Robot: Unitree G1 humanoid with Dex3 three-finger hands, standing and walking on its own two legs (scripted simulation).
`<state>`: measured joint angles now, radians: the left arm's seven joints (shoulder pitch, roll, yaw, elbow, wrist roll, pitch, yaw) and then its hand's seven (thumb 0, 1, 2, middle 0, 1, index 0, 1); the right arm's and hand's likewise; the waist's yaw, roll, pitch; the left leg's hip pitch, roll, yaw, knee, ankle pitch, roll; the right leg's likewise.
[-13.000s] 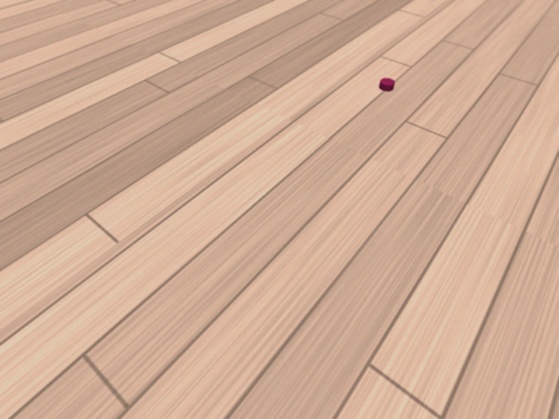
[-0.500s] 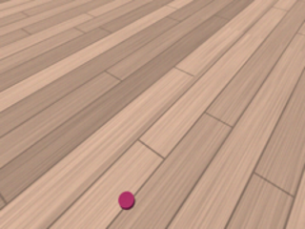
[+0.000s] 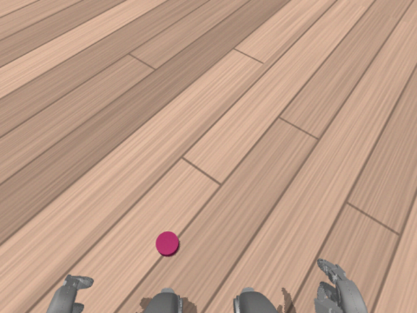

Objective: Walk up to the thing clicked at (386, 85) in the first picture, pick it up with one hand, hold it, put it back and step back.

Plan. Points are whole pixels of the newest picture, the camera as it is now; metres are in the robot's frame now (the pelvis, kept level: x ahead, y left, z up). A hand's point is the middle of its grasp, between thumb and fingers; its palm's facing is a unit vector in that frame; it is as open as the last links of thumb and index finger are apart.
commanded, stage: rise first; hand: left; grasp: from above
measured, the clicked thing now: (167, 243) +0.41 +0.16 -0.69
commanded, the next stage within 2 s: none
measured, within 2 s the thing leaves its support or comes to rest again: neither
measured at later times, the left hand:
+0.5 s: hand (108, 307) +0.16 +0.24 -0.27, palm faces -0.41 -0.65 -0.64, open 14.3 cm
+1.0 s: hand (138, 268) +0.27 +0.22 -0.44, palm faces -0.48 -0.18 -0.86, open 14.1 cm
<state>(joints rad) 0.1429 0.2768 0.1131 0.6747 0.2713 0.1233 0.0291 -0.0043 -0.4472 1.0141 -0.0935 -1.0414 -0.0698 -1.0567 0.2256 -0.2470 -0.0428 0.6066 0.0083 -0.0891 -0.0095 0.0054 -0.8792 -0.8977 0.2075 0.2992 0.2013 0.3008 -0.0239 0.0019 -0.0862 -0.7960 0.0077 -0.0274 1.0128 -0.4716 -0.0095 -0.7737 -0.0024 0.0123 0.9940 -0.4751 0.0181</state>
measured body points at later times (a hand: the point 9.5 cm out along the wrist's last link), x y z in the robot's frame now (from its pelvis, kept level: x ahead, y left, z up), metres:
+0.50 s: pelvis -0.03 +0.00 -0.12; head +0.12 +0.01 +0.30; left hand +0.18 +0.27 -0.23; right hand +0.19 -0.25 -0.21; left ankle +0.01 +0.12 -0.67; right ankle +0.00 -0.13 -0.67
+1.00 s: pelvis -0.09 -0.01 -0.29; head +0.10 +0.00 +0.12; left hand +0.30 +0.22 -0.39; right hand +0.01 -0.28 -0.43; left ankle +0.01 +0.12 -0.67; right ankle +0.00 -0.13 -0.67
